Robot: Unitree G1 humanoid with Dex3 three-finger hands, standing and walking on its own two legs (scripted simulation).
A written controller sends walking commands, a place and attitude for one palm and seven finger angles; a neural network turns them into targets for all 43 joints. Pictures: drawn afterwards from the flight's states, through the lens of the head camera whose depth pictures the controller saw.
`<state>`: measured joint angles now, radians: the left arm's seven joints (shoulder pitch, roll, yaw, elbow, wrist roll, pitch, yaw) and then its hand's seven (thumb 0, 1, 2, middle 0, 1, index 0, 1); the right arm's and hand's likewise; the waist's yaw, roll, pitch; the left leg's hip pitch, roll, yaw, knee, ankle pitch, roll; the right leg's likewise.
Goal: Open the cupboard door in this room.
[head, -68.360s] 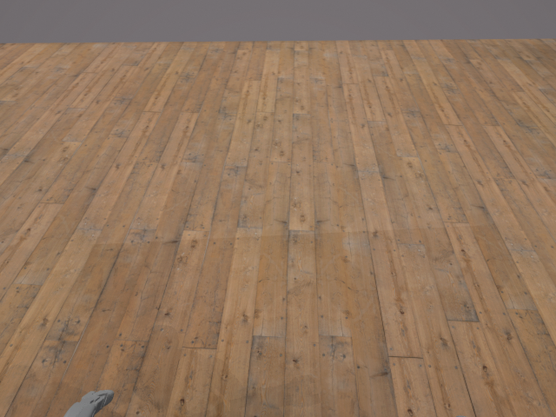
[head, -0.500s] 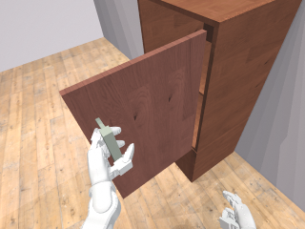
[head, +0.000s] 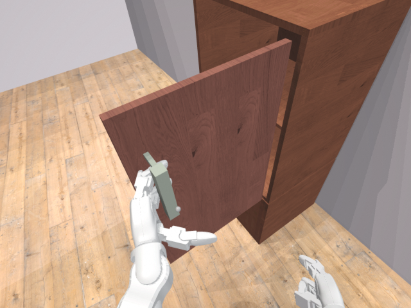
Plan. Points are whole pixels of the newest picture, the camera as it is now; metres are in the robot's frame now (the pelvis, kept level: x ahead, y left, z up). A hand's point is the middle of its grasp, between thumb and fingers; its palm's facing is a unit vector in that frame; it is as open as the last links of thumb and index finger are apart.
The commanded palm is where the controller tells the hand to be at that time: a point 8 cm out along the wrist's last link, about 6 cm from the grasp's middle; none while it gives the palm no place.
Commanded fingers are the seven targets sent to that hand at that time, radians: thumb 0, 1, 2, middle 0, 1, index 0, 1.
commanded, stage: open thumb and fingers to let go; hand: left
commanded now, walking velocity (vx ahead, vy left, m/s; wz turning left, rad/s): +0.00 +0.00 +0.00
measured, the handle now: (161, 186) +0.32 +0.11 +0.09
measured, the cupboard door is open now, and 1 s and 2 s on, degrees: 91 92 92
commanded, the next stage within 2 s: slide the hand sideways off the handle in 0.04 s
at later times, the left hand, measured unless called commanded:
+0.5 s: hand (164, 225) +0.24 +0.09 +0.09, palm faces -0.19 -0.98 +0.05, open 16.2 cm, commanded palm +0.21 +0.15 +0.09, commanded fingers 0.00 -0.50 0.30 -0.15 -0.30 -0.15 -0.30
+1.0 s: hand (129, 246) +0.20 +0.14 +0.09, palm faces -0.10 -0.99 -0.02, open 16.1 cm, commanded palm +0.17 +0.20 +0.09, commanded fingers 0.00 -0.50 0.30 -0.15 -0.30 -0.15 -0.30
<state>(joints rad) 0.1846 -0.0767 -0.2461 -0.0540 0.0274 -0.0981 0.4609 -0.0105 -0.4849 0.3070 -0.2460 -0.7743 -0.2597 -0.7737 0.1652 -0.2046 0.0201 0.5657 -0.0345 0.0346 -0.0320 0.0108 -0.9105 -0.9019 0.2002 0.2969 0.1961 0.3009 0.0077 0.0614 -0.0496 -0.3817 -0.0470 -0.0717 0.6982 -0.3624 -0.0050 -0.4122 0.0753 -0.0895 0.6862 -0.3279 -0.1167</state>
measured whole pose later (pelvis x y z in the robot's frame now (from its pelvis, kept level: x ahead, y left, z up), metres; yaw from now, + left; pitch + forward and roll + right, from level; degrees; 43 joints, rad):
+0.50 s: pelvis +0.00 +0.06 -0.01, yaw -2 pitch +2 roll +0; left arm 0.24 0.03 -0.30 -0.15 -0.06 -0.10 0.06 -0.01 -0.50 0.30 -0.17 -0.32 -0.16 -0.33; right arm 0.22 -0.20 0.07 0.49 0.01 -0.04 -0.01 0.01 -0.91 -0.90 0.20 0.30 0.20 0.30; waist 0.01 0.04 -0.05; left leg -0.39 -0.09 0.00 0.75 -0.39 0.07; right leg -0.43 0.04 -0.02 0.75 -0.35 -0.04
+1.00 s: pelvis +0.02 +0.05 -0.02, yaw -3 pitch +5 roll -1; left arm 0.58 0.13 -0.18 -0.43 -0.08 -0.13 -0.01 -0.01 -0.50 0.30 -0.20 -0.32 -0.20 -0.33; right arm 0.26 -0.22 0.05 0.41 0.01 -0.04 0.00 0.01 -0.91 -0.90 0.20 0.30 0.20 0.30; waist 0.02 0.05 -0.08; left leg -0.47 -0.07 0.00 0.85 -0.47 0.07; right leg -0.51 0.05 -0.03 0.83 -0.41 -0.05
